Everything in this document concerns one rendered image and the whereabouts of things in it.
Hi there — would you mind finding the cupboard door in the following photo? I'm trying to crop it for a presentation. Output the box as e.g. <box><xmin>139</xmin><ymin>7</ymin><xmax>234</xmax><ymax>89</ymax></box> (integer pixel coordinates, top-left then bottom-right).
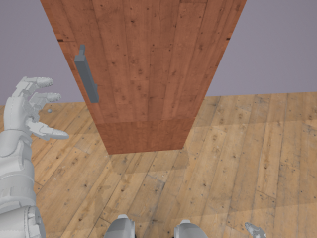
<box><xmin>47</xmin><ymin>0</ymin><xmax>243</xmax><ymax>124</ymax></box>

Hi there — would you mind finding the left robot hand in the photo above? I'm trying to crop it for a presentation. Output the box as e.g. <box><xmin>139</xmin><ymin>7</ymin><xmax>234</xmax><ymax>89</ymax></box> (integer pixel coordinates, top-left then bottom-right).
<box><xmin>3</xmin><ymin>76</ymin><xmax>69</xmax><ymax>141</ymax></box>

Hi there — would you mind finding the left robot shin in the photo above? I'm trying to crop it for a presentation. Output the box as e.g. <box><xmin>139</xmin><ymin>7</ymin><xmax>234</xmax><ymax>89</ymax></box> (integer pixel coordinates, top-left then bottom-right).
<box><xmin>118</xmin><ymin>214</ymin><xmax>128</xmax><ymax>219</ymax></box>

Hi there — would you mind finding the robot left thigh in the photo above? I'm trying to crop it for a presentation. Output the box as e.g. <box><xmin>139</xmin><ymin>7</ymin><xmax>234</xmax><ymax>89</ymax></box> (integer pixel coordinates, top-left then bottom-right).
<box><xmin>103</xmin><ymin>218</ymin><xmax>135</xmax><ymax>238</ymax></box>

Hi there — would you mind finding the handle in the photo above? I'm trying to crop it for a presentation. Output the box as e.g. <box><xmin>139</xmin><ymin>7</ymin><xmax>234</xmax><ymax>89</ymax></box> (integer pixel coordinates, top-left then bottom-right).
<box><xmin>74</xmin><ymin>44</ymin><xmax>99</xmax><ymax>103</ymax></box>

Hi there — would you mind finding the robot left forearm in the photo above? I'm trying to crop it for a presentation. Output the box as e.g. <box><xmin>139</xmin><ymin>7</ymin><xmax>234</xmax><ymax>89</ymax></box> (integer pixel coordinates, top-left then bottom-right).
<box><xmin>0</xmin><ymin>129</ymin><xmax>37</xmax><ymax>214</ymax></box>

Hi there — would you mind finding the robot left upper arm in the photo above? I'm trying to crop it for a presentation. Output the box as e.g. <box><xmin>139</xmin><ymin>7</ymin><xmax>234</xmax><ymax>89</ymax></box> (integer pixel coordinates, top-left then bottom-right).
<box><xmin>0</xmin><ymin>205</ymin><xmax>46</xmax><ymax>238</ymax></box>

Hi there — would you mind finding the right robot hand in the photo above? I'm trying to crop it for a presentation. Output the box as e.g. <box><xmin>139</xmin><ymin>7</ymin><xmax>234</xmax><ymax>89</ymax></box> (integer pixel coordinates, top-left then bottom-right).
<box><xmin>245</xmin><ymin>222</ymin><xmax>266</xmax><ymax>238</ymax></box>

